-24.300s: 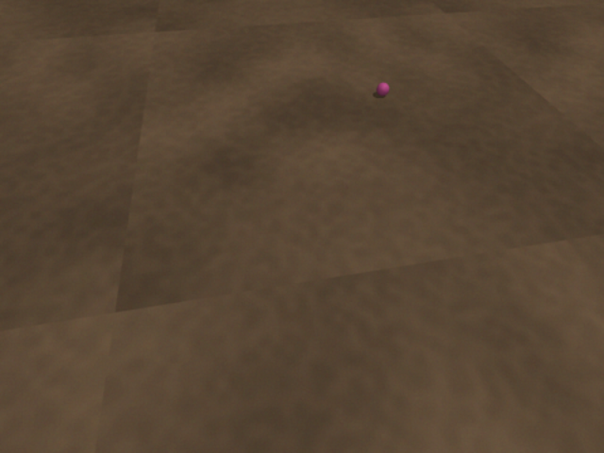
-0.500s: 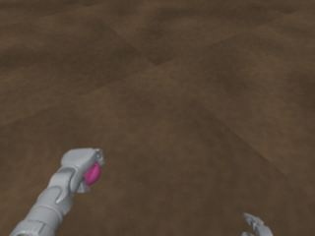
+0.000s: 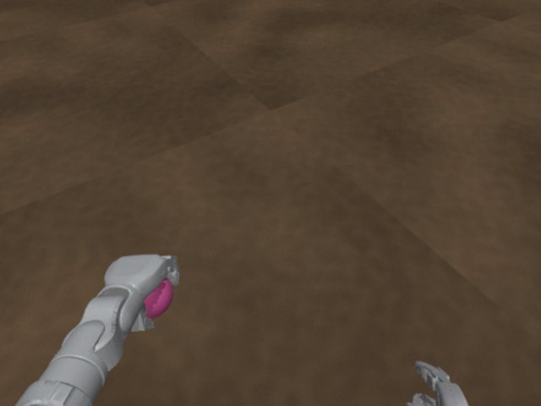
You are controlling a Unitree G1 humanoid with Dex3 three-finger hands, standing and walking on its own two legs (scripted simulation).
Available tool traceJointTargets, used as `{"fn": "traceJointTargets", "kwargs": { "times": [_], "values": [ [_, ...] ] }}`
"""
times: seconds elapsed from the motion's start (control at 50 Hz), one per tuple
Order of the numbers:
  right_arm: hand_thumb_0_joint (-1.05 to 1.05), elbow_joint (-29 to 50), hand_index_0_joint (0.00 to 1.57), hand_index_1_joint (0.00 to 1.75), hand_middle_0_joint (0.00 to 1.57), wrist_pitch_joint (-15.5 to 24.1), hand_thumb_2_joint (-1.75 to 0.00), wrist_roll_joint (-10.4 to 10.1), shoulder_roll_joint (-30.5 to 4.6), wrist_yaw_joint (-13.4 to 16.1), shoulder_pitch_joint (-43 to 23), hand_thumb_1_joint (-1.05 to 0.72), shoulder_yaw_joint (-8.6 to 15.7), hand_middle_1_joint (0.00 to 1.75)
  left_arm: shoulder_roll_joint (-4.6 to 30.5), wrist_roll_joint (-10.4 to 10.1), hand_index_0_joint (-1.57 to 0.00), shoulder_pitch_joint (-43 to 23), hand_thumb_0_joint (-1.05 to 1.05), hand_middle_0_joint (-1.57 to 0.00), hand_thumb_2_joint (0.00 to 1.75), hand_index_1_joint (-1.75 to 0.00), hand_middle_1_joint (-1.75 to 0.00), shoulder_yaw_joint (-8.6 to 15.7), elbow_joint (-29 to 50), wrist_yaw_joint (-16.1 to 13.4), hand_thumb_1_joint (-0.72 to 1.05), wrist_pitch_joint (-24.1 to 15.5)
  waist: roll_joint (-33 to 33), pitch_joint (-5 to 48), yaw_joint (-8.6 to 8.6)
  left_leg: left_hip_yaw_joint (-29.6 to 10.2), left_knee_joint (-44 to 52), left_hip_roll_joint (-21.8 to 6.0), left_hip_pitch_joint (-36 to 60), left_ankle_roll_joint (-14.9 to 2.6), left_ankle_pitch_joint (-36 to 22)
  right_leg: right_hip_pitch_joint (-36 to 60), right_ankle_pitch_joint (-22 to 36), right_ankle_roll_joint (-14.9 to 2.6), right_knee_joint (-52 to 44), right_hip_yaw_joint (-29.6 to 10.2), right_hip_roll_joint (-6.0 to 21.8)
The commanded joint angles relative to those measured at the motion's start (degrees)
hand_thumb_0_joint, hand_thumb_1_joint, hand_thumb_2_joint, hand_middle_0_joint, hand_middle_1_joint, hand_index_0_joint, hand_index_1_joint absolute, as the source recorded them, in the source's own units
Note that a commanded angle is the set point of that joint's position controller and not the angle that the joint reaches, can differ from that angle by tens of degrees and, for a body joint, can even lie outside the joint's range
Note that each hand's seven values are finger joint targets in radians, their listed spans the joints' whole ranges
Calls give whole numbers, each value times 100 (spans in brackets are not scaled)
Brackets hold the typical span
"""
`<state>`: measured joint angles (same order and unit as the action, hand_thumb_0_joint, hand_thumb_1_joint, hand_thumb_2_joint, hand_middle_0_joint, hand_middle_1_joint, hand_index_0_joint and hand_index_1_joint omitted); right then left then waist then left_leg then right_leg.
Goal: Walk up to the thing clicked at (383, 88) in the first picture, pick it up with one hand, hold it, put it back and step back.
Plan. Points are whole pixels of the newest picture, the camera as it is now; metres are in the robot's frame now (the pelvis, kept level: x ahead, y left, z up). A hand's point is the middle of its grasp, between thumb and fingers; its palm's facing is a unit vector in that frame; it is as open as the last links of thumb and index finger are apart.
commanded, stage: hold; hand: left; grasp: from above
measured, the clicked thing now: (148, 294) +0.31 +0.22 -0.05
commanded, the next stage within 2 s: crouch in 0.26 s
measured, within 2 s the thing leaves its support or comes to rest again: neither
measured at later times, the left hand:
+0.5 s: hand (145, 297) +0.30 +0.22 -0.04, palm faces -0.43 -0.06 -0.90, open 9.9 cm
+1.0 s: hand (170, 326) +0.32 +0.24 -0.22, palm faces -0.42 +0.03 -0.91, open 9.8 cm
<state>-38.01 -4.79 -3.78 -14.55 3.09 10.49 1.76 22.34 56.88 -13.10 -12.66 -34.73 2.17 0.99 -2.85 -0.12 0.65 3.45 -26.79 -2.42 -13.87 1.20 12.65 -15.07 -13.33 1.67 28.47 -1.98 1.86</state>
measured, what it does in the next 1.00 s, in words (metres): lowers itself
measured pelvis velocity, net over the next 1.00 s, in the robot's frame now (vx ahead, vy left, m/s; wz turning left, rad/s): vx -0.03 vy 0.01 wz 0.02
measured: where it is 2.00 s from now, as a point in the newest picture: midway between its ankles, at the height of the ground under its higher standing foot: outside the picture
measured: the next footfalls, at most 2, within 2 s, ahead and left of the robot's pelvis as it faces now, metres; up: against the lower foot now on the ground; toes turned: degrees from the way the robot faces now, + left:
none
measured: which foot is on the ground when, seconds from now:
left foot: down 0.00-1.00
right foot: down 0.00-1.00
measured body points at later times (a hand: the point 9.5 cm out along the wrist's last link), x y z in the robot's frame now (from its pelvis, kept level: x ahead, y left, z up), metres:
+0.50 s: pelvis +0.01 +0.00 +0.00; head +0.02 -0.02 +0.45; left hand +0.31 +0.22 +0.01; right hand +0.15 -0.25 -0.12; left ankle +0.02 +0.13 -0.74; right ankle +0.02 -0.14 -0.74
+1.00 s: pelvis -0.03 +0.01 -0.11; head +0.08 +0.02 +0.33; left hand +0.34 +0.23 -0.17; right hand +0.06 -0.29 -0.22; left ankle +0.02 +0.13 -0.74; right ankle +0.02 -0.14 -0.74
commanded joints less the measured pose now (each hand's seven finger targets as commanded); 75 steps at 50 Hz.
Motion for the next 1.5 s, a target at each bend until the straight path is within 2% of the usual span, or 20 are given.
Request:
{"fn": "traceJointTargets", "kwargs": {
  "times": [0.0, 0.06, 0.1, 0.16, 0.3, 0.32, 0.34, 0.38, 0.46, 0.48, 0.58, 0.62, 0.78, 0.82, 0.92, 1.02, 1.2, 1.24, 1.28, 1.48],
  "values": [
    [0, 775, 20, 30, 20, 229, -90, -10, -685, 45, -519, -91, 228, 30, 1081, -35, -81, -1881, 0, -75, 97, -103, -109, 575, 1091, -231, 44, 58, 223, 1438, 8, 17, 275, 290, 700, -184, -948, 224, 800, -157, -499, 194, -297],
    [0, 803, 20, 30, 20, 213, -90, -25, -671, 40, -559, -91, 208, 30, 1034, -56, -82, -1753, 0, -75, 94, -101, -108, 505, 971, -196, 45, 84, 330, 1235, 12, 3, 329, 287, 606, -187, -848, 183, 703, -166, -532, 206, -295],
    [0, 790, 20, 30, 20, 198, -90, -24, -680, 48, -525, -91, 226, 30, 1225, -32, -82, -1903, 0, -75, 96, -101, -107, 668, 1066, -176, 45, 43, 233, 1305, 33, 17, 317, 289, 611, -185, -837, 207, 686, -169, -536, 189, -291],
    [0, 820, 20, 30, 20, 201, -91, -15, -666, 41, -534, -91, 225, 30, 1046, -35, -81, -1915, 0, -75, 97, -102, -108, 508, 1097, -165, 43, 7, 195, 1349, 9, -5, 314, 290, 678, -179, -956, 220, 806, -182, -490, 194, -292],
    [0, 766, 20, 30, 20, 184, -90, 3, -677, 37, -471, -91, 255, 30, 1242, -23, -82, -1985, 0, -75, 96, -101, -107, 733, 1070, -288, 44, -43, 119, 1447, 33, -1, 274, 289, 700, -168, -1104, 300, 944, -180, -473, 210, -293],
    [0, 784, 20, 30, 20, 189, -91, 11, -664, 27, -473, -91, 249, 30, 990, 6, -81, -1833, 0, -75, 96, -102, -108, 492, 970, -267, 44, -24, 258, 1411, -27, -16, 266, 284, 722, -170, -1152, 297, 988, -181, -464, 222, -296],
    [0, 794, 20, 30, 20, 174, -91, 1, -684, 19, -462, -91, 267, 30, 995, 15, -82, -1864, 0, -74, 100, -104, -112, 487, 1120, -263, 46, -18, 201, 1480, -6, -2, 263, 287, 755, -171, -1197, 316, 1042, -188, -453, 213, -289],
    [0, 789, 20, 30, 20, 154, -91, -6, -695, 24, -441, -90, 276, 30, 1256, 7, -74, -1781, 0, -69, 93, -100, -106, 760, 1079, -290, 34, -7, 182, 1482, 80, 1, 257, 291, 711, -173, -1263, 348, 1086, -183, -473, 230, -291],
    [0, 800, 20, 30, 20, 130, -91, -8, -672, 7, -418, -90, 269, 30, 895, 31, -76, -1569, 0, -70, 88, -97, -103, 466, 811, -333, 35, -66, 394, 1200, -46, 2, 237, 296, 553, -192, -1021, 147, 898, -174, -477, 234, -283],
    [0, 765, 20, 30, 20, 116, -91, 1, -686, 12, -390, -90, 265, 30, 1026, 64, -75, -1547, 0, -69, 86, -95, -102, 609, 590, -396, 35, -97, 503, 1109, -45, -12, 215, 307, 481, -195, -1002, 115, 865, -158, -484, 241, -275],
    [0, 665, 20, 30, 20, 71, -91, 74, -692, -39, -232, -90, 291, 30, 783, 264, -77, -1631, 0, -72, 87, -93, -98, 508, 9, -913, 36, -272, 633, 1012, -236, -17, -80, 336, 133, -200, -760, -323, 699, -153, -263, 215, -238],
    [0, 556, 20, 30, 20, 45, -91, 134, -731, -65, -128, -90, 339, 30, 965, 392, -77, -1866, 0, -71, 86, -93, -98, 654, -325, -1193, 37, -303, 504, 1165, -238, -28, -318, 334, -88, -175, -751, -488, 688, -164, -36, 235, -234],
    [0, 200, 20, 30, 20, 187, -90, 354, -814, -236, 418, -90, 537, 30, 709, 929, -82, -2923, 0, -77, 92, -94, -100, 585, -1536, -2168, 44, -396, 218, 2129, -473, -97, -2303, 279, -1886, -99, -436, -2344, 459, -242, 1788, 217, -256],
    [0, 220, 20, 30, 20, 256, -90, 385, -848, -245, 455, -91, 573, 30, 581, 954, -84, -2875, 0, -78, 89, -93, -99, 581, -1973, -2347, 46, -373, 109, 2304, -499, -144, -2746, 245, -2316, -84, -247, -2931, 210, -273, 2252, 269, -280],
    [0, 122, 20, 30, 20, 423, -90, 492, -933, -194, 596, -91, 643, 30, 925, 1028, -86, -3241, 0, -79, 87, -91, -97, 876, -2414, -2664, 47, -366, -22, 2988, -524, -253, -3780, 246, -3572, -126, 164, -3968, -193, -320, 3353, 372, -308],
    [0, 47, 20, 30, 20, 562, -90, 599, -976, -151, 676, -90, 666, 30, 1184, 1028, -86, -3805, 0, -79, 87, -91, -97, 1062, -2359, -2762, 49, -331, -272, 3823, -631, -384, -4693, 206, -4479, -154, 594, -5000, -553, -342, 4370, 429, -294],
    [0, -40, 20, 30, 20, 757, -90, 725, -1062, -198, 724, -90, 632, 30, 1468, 978, -82, -4354, 0, -77, 98, -97, -101, 1252, -2615, -2662, 44, -433, -170, 4134, -890, -658, -5700, 206, -5892, -166, 1948, -6601, -1697, -362, 5526, 550, -225],
    [0, -100, 20, 30, 20, 820, -90, 751, -1035, -236, 747, -90, 585, 30, 1394, 954, -83, -4278, 0, -78, 98, -95, -100, 1219, -2870, -2643, 45, -489, -125, 4120, -953, -621, -6043, 222, -6208, -203, 1928, -6881, -1679, -355, 5744, 558, -212],
    [0, -121, 20, 30, 20, 863, -90, 773, -1060, -277, 760, -90, 569, 30, 1849, 1027, -83, -4474, 0, -79, 100, -97, -101, 1420, -2787, -2676, 45, -571, -194, 4402, -930, -581, -6314, 246, -6399, -222, 1966, -6954, -1728, -345, 5935, 541, -207],
    [0, -300, 20, 30, 20, 965, -91, 911, -1119, -496, 864, -91, 502, 30, 2015, 1177, -80, -4872, 0, -76, 103, -100, -104, 1584, -2763, -2828, 41, -718, -808, 4879, -1013, -597, -7265, 235, -6680, -180, 1573, -7918, -1389, -370, 6928, 674, -188]
  ]
}}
